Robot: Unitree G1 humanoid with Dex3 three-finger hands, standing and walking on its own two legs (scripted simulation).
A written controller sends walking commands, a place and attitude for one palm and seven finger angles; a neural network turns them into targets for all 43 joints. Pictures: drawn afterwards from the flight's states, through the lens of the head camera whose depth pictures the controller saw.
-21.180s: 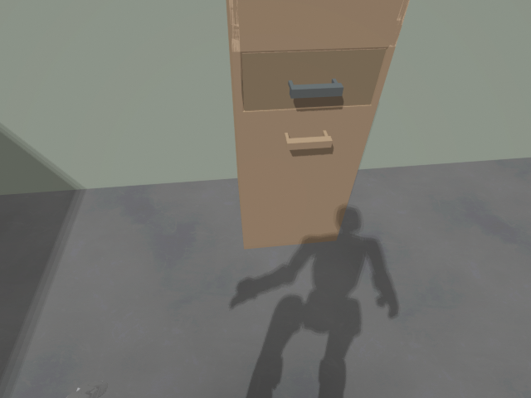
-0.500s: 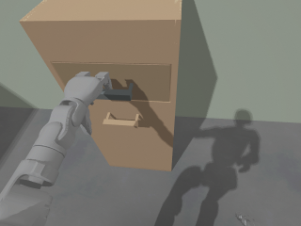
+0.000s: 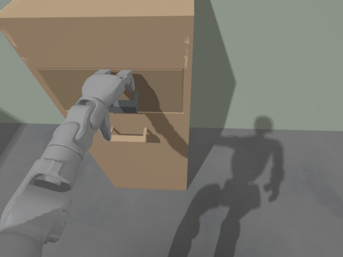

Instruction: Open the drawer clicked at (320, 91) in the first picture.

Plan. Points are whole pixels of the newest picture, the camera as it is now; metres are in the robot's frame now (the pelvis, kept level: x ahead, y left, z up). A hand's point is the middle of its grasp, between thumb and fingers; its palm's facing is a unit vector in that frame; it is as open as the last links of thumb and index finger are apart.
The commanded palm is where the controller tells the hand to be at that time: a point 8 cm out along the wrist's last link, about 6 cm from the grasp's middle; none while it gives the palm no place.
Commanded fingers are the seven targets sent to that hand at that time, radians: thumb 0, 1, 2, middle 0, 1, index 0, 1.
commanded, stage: move the hooked fingers above the handle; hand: left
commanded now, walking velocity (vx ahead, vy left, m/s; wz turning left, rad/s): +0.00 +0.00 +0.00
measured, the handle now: (113, 100) +0.52 +0.18 +0.04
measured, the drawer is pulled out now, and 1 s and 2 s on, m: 0.00 0.00 0.00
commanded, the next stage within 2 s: none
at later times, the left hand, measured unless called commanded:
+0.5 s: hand (94, 108) +0.44 +0.20 +0.09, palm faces -0.15 +0.03 -0.99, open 13.8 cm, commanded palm +0.45 +0.19 +0.16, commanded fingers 0.00 -0.50 0.30 -0.30 -1.20 -0.30 -1.20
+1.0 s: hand (107, 93) +0.47 +0.17 +0.12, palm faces -0.04 +0.01 -1.00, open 13.6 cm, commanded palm +0.45 +0.21 +0.16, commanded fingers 0.00 -0.50 0.30 -0.30 -1.20 -0.30 -1.20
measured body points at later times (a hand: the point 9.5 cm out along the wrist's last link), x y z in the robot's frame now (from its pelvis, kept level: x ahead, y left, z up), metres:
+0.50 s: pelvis -0.01 -0.01 +0.00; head +0.04 -0.03 +0.45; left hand +0.44 +0.20 +0.15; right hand +0.04 -0.28 -0.14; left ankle -0.02 +0.11 -0.73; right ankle -0.03 -0.10 -0.73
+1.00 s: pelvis -0.02 +0.00 +0.00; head +0.02 -0.03 +0.45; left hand +0.47 +0.17 +0.17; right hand +0.04 -0.25 -0.14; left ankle -0.02 +0.11 -0.73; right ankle -0.03 -0.10 -0.73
